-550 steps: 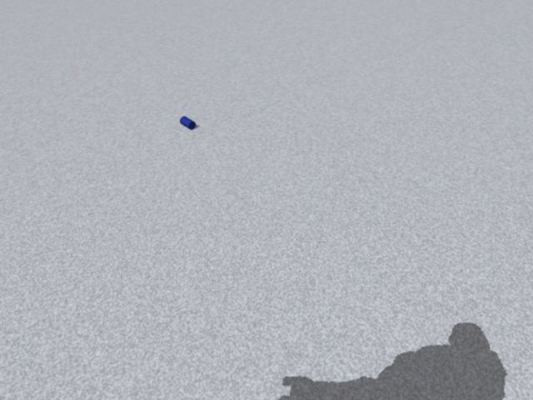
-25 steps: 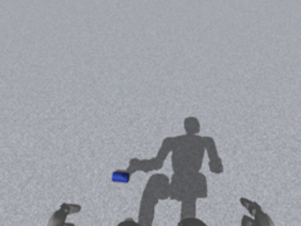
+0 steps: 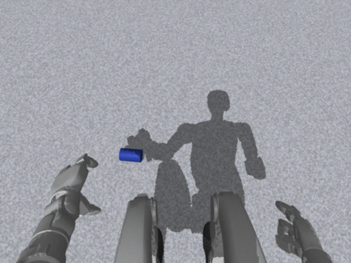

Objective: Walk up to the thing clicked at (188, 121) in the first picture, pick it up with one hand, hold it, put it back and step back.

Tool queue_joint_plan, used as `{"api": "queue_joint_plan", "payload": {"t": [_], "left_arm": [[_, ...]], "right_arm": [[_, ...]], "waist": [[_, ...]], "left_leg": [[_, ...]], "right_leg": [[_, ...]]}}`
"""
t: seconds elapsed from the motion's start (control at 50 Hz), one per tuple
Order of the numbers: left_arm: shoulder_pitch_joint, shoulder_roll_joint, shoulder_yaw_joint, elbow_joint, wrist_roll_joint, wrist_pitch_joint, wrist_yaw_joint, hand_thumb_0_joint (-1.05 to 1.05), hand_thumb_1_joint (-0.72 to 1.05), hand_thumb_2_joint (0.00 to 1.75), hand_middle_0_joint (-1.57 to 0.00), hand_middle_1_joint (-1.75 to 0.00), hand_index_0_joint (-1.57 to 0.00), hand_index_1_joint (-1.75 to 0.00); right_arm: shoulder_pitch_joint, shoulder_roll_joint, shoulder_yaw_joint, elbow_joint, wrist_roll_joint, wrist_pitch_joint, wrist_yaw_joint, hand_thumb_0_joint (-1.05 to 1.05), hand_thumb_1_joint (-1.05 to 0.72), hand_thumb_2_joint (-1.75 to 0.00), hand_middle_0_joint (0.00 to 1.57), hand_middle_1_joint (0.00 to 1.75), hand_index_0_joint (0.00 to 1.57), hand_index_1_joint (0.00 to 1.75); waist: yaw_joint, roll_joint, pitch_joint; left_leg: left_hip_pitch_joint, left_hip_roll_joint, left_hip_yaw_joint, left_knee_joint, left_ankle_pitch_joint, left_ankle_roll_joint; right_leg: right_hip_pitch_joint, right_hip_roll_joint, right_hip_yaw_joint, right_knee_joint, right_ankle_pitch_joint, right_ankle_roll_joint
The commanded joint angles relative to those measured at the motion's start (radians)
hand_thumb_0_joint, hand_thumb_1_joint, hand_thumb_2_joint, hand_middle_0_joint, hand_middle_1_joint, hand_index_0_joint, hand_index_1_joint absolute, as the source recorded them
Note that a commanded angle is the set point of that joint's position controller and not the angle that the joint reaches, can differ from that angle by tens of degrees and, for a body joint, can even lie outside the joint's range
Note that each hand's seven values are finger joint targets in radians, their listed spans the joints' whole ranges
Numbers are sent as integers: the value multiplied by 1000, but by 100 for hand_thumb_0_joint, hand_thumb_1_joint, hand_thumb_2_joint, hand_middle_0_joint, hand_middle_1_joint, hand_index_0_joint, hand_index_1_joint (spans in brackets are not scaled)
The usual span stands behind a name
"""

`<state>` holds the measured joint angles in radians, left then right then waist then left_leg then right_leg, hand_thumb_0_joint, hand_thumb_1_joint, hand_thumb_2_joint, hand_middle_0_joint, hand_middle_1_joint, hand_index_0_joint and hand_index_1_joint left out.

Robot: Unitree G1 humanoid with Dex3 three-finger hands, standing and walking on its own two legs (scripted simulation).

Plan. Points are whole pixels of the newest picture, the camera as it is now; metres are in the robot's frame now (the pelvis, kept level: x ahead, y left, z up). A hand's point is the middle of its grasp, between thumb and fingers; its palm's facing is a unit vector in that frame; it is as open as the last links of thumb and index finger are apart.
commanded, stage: rise first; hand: left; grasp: from above
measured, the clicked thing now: (131, 155) +0.50 +0.21 -0.51
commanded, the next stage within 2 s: approach in 1.80 s
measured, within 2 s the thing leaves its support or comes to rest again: neither
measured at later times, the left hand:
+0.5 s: hand (102, 166) +0.39 +0.26 -0.28, palm faces -0.50 -0.14 -0.85, open 12.9 cm
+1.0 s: hand (107, 159) +0.44 +0.26 -0.34, palm faces -0.47 +0.02 -0.88, open 12.6 cm
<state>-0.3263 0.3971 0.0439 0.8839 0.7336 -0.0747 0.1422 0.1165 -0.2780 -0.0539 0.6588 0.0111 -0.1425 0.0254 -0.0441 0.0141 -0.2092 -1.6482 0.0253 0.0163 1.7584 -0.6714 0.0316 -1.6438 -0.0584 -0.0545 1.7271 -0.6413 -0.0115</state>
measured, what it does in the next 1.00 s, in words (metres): lowers itself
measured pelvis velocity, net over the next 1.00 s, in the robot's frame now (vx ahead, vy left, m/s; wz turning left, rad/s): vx -0.03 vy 0.00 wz -0.08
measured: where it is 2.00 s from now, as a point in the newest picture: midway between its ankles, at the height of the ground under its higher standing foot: outside the picture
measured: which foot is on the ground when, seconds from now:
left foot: down 0.00-1.00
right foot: down 0.00-1.00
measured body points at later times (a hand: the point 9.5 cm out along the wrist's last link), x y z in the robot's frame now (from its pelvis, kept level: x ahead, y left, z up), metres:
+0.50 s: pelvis -0.04 +0.00 -0.13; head +0.18 +0.03 +0.26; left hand +0.42 +0.26 -0.23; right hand +0.03 -0.29 -0.25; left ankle +0.05 +0.11 -0.50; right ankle +0.06 -0.12 -0.50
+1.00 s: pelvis -0.03 +0.00 -0.18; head +0.21 +0.05 +0.19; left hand +0.46 +0.26 -0.29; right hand +0.00 -0.28 -0.29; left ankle +0.05 +0.11 -0.50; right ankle +0.06 -0.12 -0.50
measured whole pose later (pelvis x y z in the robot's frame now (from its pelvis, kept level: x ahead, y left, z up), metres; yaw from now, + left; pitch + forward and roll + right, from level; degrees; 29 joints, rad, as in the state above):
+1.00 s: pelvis -0.03 +0.00 -0.18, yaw -5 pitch +35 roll -7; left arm -0.92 0.76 0.10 1.39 1.34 -0.35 0.36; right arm 0.15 -0.27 0.02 0.74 -0.14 -0.03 0.13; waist -0.21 -0.01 -0.06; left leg -2.26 0.04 -0.05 2.34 -0.69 0.06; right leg -2.21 -0.07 -0.11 2.25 -0.64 -0.02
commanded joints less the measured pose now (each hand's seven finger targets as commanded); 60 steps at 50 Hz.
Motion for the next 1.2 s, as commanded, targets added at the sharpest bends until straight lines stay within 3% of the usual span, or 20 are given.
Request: {"api": "queue_joint_plan", "payload": {"t": [0.0,0.04,0.08,0.12,0.14,0.2,0.3,0.42,0.46,0.58,0.6,0.64,0.72,0.78,0.88,0.92,0.96,1.08,1.18], "left_arm": [[-275,230,36,-60,84,-73,43,0,-41,89,-23,-92,-23,-92],[-336,308,71,-28,120,-106,64,0,-38,88,-23,-91,-24,-90],[-402,331,71,-19,146,-130,80,0,-34,83,-26,-89,-28,-87],[-465,354,69,24,175,-148,96,0,-35,86,-23,-89,-25,-87],[-481,384,87,39,187,-153,105,0,-32,84,-25,-88,-27,-85],[-532,430,100,86,237,-167,122,0,-35,87,-19,-92,-22,-89],[-644,460,83,171,292,-184,134,0,-32,85,-21,-87,-24,-84],[-703,510,83,251,368,-211,147,0,-33,85,-23,-81,-24,-80],[-728,529,84,280,392,-223,157,0,-32,84,-24,-79,-25,-78],[-817,521,52,280,462,-253,183,0,-30,83,-26,-76,-27,-76],[-817,550,74,294,468,-256,192,0,-29,82,-28,-74,-28,-74],[-823,565,77,305,496,-262,207,0,-28,80,-28,-75,-29,-74],[-864,573,76,330,530,-272,231,0,-28,80,-29,-74,-30,-74],[-890,605,97,336,552,-273,250,0,-26,78,-28,-76,-30,-75],[-893,598,82,370,575,-272,260,0,-26,76,-28,-77,-30,-75],[-894,632,99,371,582,-276,264,0,-25,76,-29,-77,-31,-75],[-900,625,90,375,588,-280,264,0,-25,76,-30,-77,-32,-75],[-893,670,104,384,581,-292,260,0,-24,75,-29,-78,-32,-75],[-902,658,88,373,585,-296,263,0,-27,77,-29,-77,-31,-76]], "right_arm": [[114,-174,-78,-54,-7,-28,3,0,-91,-91,20,30,20,30],[122,-179,-78,-44,-14,-25,7,0,-90,-90,20,30,20,30],[128,-176,-77,-38,-23,-21,10,0,-93,-91,20,30,20,30],[145,-178,-72,-24,-31,-12,13,0,-91,-91,20,30,20,30],[147,-181,-72,-19,-36,-6,15,0,-91,-91,20,30,20,30],[171,-184,-70,-2,-49,10,21,0,-89,-90,20,30,20,30],[192,-177,-56,33,-69,45,35,0,-90,-90,20,30,20,30],[205,-190,-40,43,-88,79,52,0,-90,-90,20,30,20,30],[192,-191,-34,47,-94,86,56,0,-90,-90,20,30,20,30],[207,-222,-32,56,-109,93,71,0,-90,-90,20,30,20,30],[219,-221,-28,62,-112,96,72,0,-90,-91,20,30,20,30],[225,-231,-28,64,-118,100,77,0,-90,-91,20,30,20,30],[234,-234,-21,67,-132,107,84,0,-90,-91,20,30,20,30],[241,-242,-18,69,-141,108,86,0,-90,-91,20,30,20,30],[245,-244,-14,78,-150,109,89,0,-91,-91,20,30,20,30],[252,-245,-6,70,-155,111,90,0,-91,-91,20,30,20,30],[252,-242,-4,67,-158,113,90,0,-91,-91,20,30,20,30],[253,-234,15,70,-164,120,91,0,-91,-91,20,30,20,30],[262,-246,15,76,-171,122,93,0,-91,-91,20,30,20,30]], "waist": [[-26,46,-520],[-19,36,-531],[-24,44,-591],[-49,39,-585],[-37,35,-607],[-41,58,-640],[-84,104,-570],[-113,126,-534],[-113,141,-503],[-142,247,-519],[-139,227,-528],[-135,262,-534],[-158,249,-526],[-160,263,-535],[-169,265,-528],[-170,253,-534],[-183,232,-526],[-181,220,-517],[-191,260,-514]], "left_leg": [[241,-48,-59,-113,225,-14],[175,-53,-55,-76,171,-12],[161,-54,-37,-26,172,-9],[104,-56,-28,11,156,-4],[102,-56,-26,23,156,-2],[72,-56,-17,74,168,3],[23,-51,-36,109,97,6],[-41,-47,-43,170,103,10],[-67,-46,-50,173,58,9],[-3,-34,-86,203,122,-10],[5,-35,-91,210,135,-10],[18,-32,-101,212,156,-19],[-15,-36,-95,246,151,-11],[-12,-32,-99,258,148,-12],[-22,-33,-96,290,158,-9],[-37,-37,-86,309,177,-4],[-78,-39,-75,332,179,3],[-134,-41,-66,360,161,10],[-103,-37,-67,380,213,5]], "right_leg": [[144,39,20,-102,201,-27],[130,37,20,-75,160,-25],[123,38,25,-58,157,-24],[111,41,24,-43,143,-20],[109,42,23,-34,139,-21],[91,45,18,-2,146,-20],[-17,46,-7,55,87,-21],[-88,49,-24,120,101,-22],[-129,51,-31,138,62,-26],[-248,47,-56,225,120,-32],[-245,46,-59,230,128,-31],[-274,44,-63,257,134,-33],[-278,45,-68,271,140,-31],[-306,43,-71,289,133,-29],[-324,43,-73,306,141,-27],[-295,47,-73,307,162,-27],[-268,50,-71,304,175,-23],[-246,59,-72,311,166,-21],[-264,61,-75,331,207,-22]]}}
